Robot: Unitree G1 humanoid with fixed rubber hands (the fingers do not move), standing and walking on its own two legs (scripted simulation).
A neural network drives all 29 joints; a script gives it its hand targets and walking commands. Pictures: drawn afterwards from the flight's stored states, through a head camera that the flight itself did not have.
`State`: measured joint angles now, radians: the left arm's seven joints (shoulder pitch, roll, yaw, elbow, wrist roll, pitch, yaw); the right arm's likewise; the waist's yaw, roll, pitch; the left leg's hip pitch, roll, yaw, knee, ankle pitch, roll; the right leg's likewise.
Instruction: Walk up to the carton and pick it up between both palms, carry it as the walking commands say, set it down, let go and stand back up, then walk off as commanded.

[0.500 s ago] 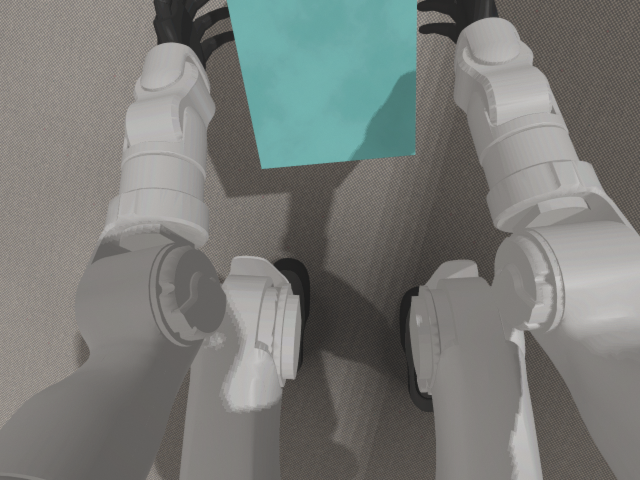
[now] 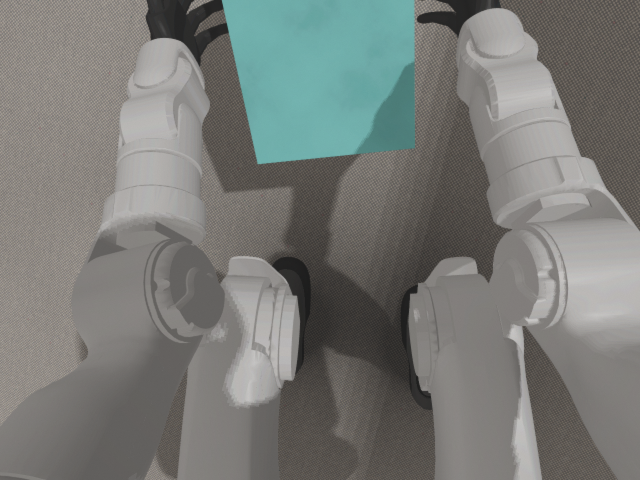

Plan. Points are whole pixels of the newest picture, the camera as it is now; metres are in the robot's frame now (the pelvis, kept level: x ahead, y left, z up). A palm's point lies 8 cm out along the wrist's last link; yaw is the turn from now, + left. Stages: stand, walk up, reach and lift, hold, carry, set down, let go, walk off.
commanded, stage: set down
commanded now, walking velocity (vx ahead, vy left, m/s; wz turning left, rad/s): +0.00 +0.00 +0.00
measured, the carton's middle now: (325, 33) +0.57 +0.04 -0.25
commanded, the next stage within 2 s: none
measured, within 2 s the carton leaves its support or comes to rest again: rests again in 1.12 s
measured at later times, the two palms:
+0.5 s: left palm (179, 37) +0.54 +0.18 -0.14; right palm (473, 11) +0.56 -0.11 -0.16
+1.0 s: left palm (187, 47) +0.54 +0.18 -0.16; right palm (472, 13) +0.56 -0.11 -0.17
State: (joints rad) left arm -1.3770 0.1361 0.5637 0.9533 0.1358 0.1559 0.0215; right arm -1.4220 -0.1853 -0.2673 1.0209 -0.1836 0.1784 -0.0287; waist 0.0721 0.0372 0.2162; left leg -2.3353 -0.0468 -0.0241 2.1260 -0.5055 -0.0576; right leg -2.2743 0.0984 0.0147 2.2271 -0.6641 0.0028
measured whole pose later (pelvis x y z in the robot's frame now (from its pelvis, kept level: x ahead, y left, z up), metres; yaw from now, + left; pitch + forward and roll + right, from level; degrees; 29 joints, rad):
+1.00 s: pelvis +0.01 +0.00 -0.01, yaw +0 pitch +39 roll +3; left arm -1.41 0.17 0.54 1.09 0.10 0.04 0.02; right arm -1.45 -0.23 -0.22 1.08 -0.18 0.08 -0.01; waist 0.07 0.04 0.29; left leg -2.31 -0.05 -0.01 2.16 -0.54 -0.06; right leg -2.24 0.10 0.02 2.27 -0.71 0.01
